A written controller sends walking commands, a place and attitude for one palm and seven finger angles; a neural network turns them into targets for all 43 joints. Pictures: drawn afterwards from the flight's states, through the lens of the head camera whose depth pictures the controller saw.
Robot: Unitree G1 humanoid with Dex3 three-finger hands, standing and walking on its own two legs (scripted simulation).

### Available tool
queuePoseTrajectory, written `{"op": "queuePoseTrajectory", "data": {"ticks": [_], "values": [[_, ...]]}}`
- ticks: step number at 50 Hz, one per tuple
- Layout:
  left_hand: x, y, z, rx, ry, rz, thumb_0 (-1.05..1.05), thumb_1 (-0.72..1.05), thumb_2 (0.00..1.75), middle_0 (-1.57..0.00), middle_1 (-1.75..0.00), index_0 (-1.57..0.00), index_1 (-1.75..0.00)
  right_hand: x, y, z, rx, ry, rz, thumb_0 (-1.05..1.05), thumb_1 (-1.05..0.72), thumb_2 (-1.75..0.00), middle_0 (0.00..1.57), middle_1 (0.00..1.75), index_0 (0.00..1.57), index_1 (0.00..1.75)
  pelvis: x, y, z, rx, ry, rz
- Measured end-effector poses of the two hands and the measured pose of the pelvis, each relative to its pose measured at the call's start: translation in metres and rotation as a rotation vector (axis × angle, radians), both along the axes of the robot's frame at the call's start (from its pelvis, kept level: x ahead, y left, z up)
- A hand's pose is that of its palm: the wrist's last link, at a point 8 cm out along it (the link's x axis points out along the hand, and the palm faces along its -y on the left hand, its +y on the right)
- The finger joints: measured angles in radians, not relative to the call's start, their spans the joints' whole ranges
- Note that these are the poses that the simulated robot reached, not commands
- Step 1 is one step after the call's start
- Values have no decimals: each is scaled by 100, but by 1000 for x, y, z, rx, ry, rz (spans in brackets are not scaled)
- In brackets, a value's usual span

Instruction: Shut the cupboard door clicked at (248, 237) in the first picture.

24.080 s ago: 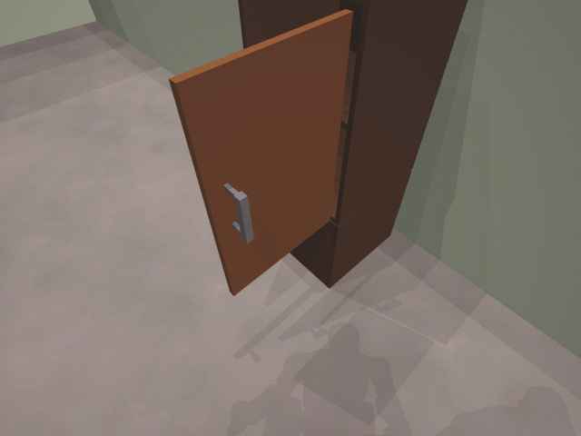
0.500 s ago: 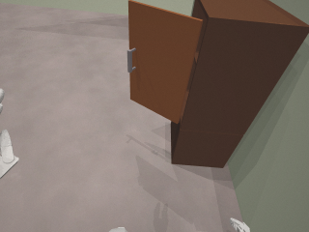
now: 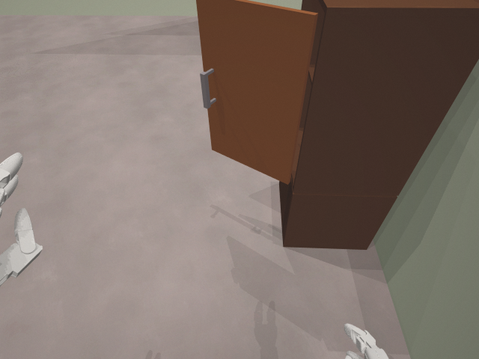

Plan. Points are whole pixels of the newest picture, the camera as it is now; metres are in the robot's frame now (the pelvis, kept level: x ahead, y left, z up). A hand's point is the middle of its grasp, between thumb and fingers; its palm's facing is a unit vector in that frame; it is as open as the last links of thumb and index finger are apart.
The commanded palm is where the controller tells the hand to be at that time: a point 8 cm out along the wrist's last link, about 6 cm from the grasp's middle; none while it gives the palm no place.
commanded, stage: let the arm hang, fingers relaxed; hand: left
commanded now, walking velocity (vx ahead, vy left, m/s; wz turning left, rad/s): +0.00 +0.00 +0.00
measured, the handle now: (209, 88) +0.96 +0.16 -0.02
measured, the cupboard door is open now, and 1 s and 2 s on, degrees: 58 58 58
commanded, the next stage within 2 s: look to check the result in 1.06 s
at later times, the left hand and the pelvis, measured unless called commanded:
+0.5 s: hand out of the picture +0.01 +0.22 -0.16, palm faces +0.04 -0.98 -0.21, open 7.2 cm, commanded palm none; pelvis +0.00 +0.03 +0.01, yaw +0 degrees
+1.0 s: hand out of the picture -0.04 +0.20 -0.17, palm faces +0.02 -0.99 -0.13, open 7.4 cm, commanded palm none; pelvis -0.02 +0.05 +0.01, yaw -2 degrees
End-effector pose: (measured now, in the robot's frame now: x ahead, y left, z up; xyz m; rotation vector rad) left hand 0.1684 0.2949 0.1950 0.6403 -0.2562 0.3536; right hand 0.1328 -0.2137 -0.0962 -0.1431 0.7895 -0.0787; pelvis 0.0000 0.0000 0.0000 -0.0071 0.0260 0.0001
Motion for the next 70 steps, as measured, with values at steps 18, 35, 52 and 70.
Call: {"op": "queuePoseTrajectory", "data": {"ticks": [18,35,52,70], "values": [[-124,-52,-338,-733,1331,239,-7,101,89,-21,-30,-20,-30,-69,-18,-4,-170,417,-41,1,-91,-89,20,30,21,30,0,15,7,-7,-40,27],[-196,-10,-320,-641,1546,372,0,91,89,-20,-30,-19,-30,-165,52,-39,15,627,-114,1,-92,-89,20,30,20,30,-9,47,15,0,-67,-16],[-216,-48,-334,-727,1617,305,0,90,89,-20,-30,-20,-30,-201,64,-35,18,688,-174,1,-91,-89,20,30,20,30,-16,53,14,6,-67,-28],[-218,-33,-329,-681,1619,350,0,90,89,-20,-30,-20,-30,-184,58,-38,23,650,-170,1,-91,-89,20,30,20,30,-14,50,14,5,-61,-33]]}}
